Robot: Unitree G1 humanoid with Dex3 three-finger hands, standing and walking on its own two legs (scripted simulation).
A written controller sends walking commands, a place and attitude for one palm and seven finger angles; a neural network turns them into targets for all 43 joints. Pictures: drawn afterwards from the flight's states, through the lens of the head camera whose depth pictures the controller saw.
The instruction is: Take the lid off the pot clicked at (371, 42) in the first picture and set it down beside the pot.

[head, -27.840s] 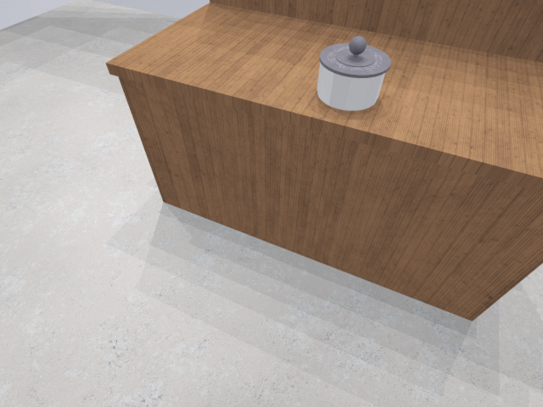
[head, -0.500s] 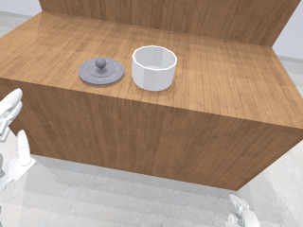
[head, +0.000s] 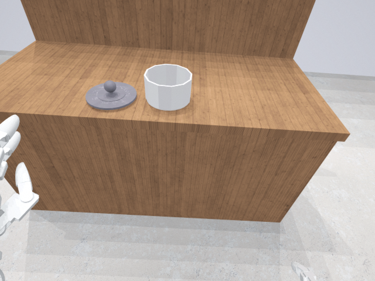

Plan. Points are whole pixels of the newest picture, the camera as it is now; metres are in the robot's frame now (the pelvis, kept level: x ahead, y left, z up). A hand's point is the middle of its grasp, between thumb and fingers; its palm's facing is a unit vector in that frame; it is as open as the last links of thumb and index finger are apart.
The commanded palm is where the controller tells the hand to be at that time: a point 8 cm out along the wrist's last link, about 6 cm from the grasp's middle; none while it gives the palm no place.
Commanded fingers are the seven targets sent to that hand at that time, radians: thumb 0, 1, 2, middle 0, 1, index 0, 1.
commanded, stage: stop stepping back and stand still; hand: left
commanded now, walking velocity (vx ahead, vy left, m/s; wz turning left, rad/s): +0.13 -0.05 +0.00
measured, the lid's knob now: (110, 86) +0.79 +0.32 +0.02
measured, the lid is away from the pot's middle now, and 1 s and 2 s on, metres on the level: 0.22 0.22 0.22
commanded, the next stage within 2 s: let the arm hang, fingers relaxed in 0.34 s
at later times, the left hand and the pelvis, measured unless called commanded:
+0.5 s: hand (64, 209) +0.22 +0.23 +0.11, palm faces +0.28 -0.84 -0.46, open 7.4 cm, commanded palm none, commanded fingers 0.00 0.90 0.90 -0.20 -0.30 -0.20 -0.30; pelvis +0.00 -0.01 +0.00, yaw +0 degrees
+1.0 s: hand out of the picture -0.04 +0.17 -0.17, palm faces +0.05 -0.97 -0.22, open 7.2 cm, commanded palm none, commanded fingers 0.00 0.90 0.90 -0.20 -0.30 -0.20 -0.30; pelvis +0.02 -0.02 +0.01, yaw +2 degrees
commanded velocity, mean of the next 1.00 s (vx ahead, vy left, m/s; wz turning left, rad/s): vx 0.00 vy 0.00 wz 0.00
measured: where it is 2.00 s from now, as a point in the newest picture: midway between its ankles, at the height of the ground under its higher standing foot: outside the picture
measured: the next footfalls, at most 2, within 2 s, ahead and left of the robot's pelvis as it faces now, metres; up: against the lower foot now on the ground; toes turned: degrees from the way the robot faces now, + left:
none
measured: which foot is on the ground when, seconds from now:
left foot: down 0.00-1.00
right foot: down 0.00-1.00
